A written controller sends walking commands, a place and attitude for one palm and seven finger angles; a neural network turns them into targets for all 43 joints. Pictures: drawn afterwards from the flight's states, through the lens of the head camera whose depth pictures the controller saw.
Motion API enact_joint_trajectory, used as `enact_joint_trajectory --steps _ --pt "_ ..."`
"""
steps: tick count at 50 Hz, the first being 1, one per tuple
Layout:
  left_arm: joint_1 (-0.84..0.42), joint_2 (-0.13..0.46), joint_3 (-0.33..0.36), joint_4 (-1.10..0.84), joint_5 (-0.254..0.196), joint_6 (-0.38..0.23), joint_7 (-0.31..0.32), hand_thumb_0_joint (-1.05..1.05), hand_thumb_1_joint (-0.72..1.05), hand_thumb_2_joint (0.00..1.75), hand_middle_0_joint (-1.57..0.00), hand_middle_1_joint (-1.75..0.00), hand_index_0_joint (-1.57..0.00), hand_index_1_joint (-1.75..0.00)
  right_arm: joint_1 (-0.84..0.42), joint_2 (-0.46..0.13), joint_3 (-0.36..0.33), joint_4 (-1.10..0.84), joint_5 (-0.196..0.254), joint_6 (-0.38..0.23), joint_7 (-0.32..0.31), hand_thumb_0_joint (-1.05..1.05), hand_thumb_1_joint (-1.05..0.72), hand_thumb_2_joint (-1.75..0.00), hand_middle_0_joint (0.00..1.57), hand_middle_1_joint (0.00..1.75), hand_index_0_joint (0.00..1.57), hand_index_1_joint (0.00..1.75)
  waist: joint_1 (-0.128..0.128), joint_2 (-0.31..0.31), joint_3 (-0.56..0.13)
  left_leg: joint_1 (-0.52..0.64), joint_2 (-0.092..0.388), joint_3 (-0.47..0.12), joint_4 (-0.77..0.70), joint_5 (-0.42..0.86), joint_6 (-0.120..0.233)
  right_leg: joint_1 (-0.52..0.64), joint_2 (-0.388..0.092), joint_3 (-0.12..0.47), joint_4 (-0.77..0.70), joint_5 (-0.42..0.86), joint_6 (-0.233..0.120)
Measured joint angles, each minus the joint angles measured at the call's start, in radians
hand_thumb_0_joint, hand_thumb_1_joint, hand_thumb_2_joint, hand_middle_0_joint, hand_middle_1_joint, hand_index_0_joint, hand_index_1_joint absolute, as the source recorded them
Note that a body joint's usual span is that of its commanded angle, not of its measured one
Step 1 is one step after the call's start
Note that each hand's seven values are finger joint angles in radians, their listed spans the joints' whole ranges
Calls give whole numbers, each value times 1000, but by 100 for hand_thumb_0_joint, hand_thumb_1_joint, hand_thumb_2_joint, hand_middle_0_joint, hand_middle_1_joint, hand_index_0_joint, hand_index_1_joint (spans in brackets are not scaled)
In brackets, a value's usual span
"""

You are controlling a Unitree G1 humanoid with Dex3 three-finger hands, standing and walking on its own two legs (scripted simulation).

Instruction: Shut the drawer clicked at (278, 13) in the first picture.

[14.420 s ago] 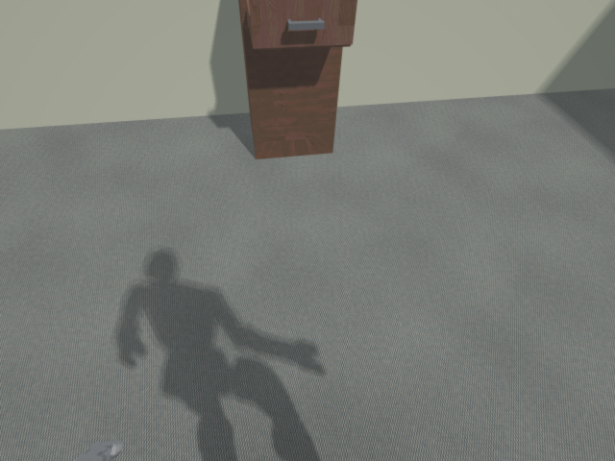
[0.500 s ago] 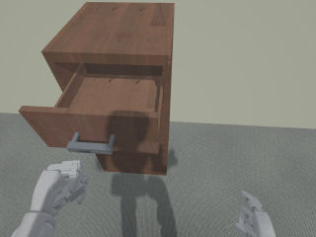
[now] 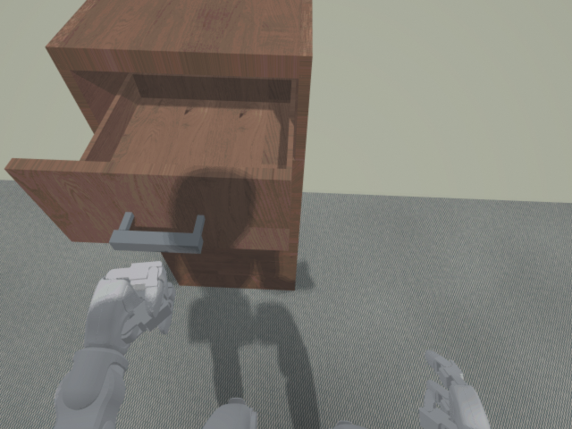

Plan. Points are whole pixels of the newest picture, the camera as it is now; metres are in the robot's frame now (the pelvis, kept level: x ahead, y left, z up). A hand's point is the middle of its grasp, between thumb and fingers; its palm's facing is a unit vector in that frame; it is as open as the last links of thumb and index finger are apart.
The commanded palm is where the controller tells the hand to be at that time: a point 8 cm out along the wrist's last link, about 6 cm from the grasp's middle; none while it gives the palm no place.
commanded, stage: bring the fist close to the handle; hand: left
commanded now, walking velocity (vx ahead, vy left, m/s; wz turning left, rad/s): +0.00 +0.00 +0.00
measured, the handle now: (160, 230) +0.38 +0.20 +0.05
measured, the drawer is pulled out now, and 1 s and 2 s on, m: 0.22 0.22 0.09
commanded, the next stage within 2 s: push the drawer shut in 0.52 s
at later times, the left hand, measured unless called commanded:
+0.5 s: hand (173, 299) +0.28 +0.16 +0.04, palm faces -0.01 -1.00 -0.03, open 3.3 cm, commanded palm +0.26 +0.22 +0.05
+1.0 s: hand (176, 278) +0.31 +0.17 +0.03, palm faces -0.01 -1.00 -0.04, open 2.7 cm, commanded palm +0.31 +0.21 +0.05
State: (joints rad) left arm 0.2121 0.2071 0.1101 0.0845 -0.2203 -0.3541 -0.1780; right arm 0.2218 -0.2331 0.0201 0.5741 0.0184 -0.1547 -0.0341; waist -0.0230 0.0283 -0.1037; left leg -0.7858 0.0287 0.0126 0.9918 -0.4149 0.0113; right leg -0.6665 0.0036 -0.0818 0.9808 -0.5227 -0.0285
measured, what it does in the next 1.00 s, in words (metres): stands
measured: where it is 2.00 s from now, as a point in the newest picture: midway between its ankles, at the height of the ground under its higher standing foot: outside the picture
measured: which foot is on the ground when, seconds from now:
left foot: down 0.00-1.00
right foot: down 0.00-1.00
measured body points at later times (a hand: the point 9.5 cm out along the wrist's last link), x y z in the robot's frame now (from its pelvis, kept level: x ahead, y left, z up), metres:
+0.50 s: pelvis -0.01 +0.00 -0.01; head +0.05 +0.00 +0.44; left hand +0.27 +0.22 +0.04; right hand +0.15 -0.25 -0.10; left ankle +0.04 +0.11 -0.68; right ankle -0.02 -0.10 -0.68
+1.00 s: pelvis -0.01 +0.00 -0.01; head +0.06 +0.00 +0.43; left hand +0.30 +0.22 +0.04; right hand +0.15 -0.25 -0.11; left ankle +0.04 +0.11 -0.68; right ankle -0.02 -0.10 -0.68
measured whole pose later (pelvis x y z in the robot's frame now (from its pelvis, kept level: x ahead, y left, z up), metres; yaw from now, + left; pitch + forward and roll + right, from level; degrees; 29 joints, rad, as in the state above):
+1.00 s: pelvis -0.01 +0.00 -0.01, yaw +0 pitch +14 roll -2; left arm -0.04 0.23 0.13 0.32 -0.21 -0.38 -0.17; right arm 0.22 -0.25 0.02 0.60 0.03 -0.08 -0.04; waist -0.02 0.03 -0.11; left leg -0.87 0.03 0.00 1.05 -0.42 0.00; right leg -0.74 0.01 -0.10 1.03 -0.54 -0.04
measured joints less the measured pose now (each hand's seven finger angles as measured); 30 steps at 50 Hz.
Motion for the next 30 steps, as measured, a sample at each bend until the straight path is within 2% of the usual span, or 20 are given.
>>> enact_joint_trajectory --steps 9,18,30 --pt "-107 3 6 98 9 -3 17 1 90 90 -140 -160 -140 -160 1 0 0 -6 -2 32 4 1 -90 -90 21 30 20 30 -11 -3 -18 -61 7 3 47 -10 2 -64 4 4 48 -9 0" --pt "-48 8 1 51 5 -8 36 2 90 90 -140 -160 -140 -160 31 -5 -5 -25 4 63 9 1 -90 -90 20 30 20 30 -12 4 -28 -39 10 9 31 -8 2 -44 8 11 31 -3 1" --pt "-104 12 1 98 9 -13 32 2 90 90 -140 -160 -140 -160 8 -8 -4 -21 7 66 -2 1 -90 -90 20 30 20 30 -12 1 -14 -59 11 -2 43 -7 -2 -60 10 0 42 -6 -4"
